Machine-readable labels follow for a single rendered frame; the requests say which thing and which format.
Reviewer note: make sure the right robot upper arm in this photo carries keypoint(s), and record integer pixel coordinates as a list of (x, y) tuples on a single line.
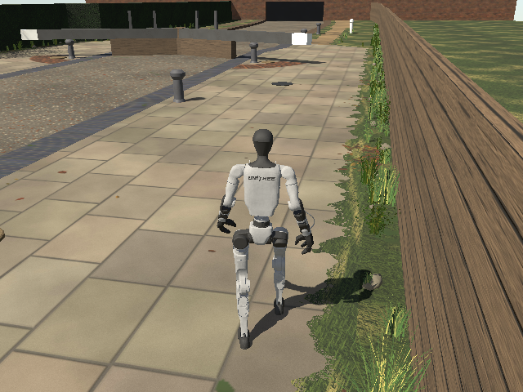
[(291, 185)]

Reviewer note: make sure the right robot hand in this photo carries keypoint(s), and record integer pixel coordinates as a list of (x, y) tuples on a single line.
[(309, 242)]

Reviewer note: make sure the robot torso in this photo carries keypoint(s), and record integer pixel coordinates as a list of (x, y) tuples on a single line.
[(261, 196)]

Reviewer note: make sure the left robot hand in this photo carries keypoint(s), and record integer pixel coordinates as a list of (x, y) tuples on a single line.
[(222, 228)]

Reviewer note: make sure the robot right forearm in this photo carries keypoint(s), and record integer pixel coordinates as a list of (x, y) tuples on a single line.
[(301, 219)]

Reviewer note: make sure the robot left forearm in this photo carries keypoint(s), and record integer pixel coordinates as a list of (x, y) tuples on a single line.
[(224, 211)]

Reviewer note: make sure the robot right thigh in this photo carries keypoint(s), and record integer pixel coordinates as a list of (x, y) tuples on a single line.
[(280, 241)]

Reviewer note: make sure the left robot upper arm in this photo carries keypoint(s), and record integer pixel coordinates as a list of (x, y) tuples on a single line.
[(232, 184)]

